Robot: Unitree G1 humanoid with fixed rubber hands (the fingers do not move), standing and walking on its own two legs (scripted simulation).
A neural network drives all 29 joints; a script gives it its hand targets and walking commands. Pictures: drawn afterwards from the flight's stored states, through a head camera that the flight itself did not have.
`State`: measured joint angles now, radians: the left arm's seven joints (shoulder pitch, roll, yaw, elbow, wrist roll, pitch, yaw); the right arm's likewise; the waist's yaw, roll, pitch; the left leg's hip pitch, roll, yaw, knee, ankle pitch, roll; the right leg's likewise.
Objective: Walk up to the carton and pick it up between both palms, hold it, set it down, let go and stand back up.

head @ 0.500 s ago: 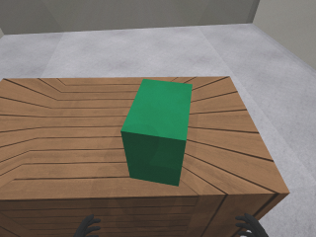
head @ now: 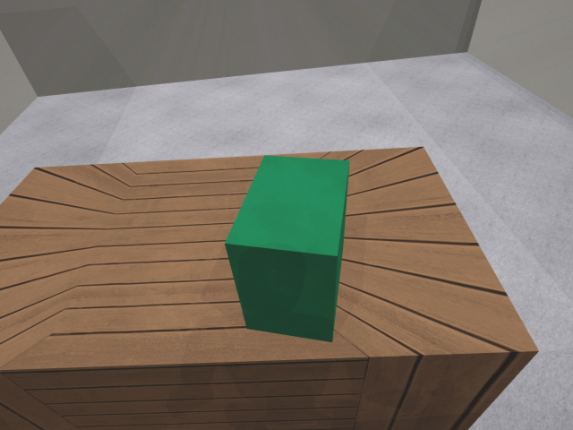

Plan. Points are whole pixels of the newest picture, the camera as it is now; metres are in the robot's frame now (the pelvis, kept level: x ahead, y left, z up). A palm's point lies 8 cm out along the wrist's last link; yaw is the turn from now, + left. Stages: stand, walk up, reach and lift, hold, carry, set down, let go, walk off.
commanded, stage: stand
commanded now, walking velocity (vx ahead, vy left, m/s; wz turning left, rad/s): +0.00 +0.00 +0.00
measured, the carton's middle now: (297, 246) +0.51 +0.01 -0.06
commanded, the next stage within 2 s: none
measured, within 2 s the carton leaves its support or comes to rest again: neither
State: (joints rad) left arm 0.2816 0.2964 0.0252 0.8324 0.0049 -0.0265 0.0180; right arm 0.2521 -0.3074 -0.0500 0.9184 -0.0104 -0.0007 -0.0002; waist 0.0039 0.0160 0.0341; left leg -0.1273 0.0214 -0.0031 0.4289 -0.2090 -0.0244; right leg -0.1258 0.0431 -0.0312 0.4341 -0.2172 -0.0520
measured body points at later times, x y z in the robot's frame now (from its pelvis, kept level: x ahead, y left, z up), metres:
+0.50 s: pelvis -0.02 +0.00 +0.00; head -0.04 +0.00 +0.45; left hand +0.04 +0.29 -0.13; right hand +0.02 -0.28 -0.13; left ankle +0.02 +0.14 -0.74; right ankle +0.02 -0.08 -0.74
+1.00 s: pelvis -0.01 +0.01 +0.00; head -0.01 +0.01 +0.45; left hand +0.06 +0.30 -0.13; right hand +0.04 -0.28 -0.13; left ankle +0.02 +0.14 -0.74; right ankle +0.02 -0.08 -0.74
